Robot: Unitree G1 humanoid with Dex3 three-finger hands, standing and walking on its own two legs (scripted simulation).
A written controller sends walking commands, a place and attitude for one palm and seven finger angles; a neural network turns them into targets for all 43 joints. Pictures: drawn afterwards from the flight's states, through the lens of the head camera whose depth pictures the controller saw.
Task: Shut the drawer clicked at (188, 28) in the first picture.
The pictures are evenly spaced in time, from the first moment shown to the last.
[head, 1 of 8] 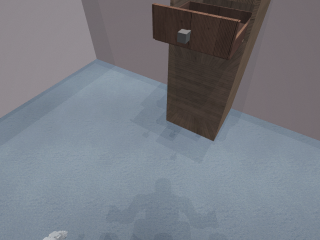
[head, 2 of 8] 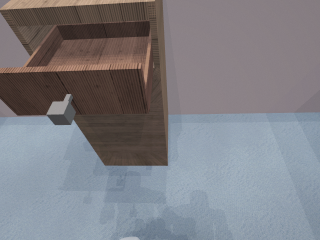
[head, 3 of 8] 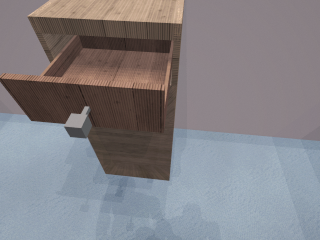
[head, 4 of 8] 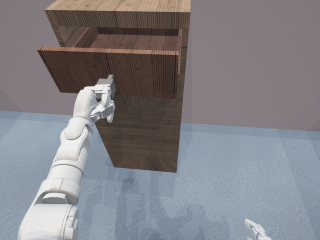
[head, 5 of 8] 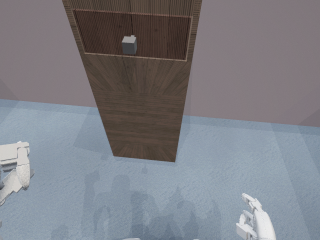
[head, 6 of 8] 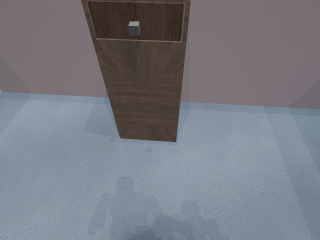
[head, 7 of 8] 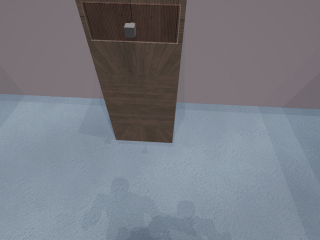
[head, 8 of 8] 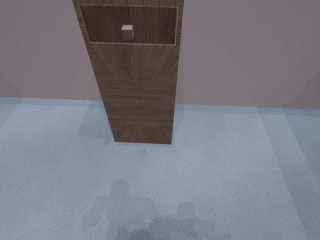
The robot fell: no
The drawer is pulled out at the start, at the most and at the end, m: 0.21 0.21 0.00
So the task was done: yes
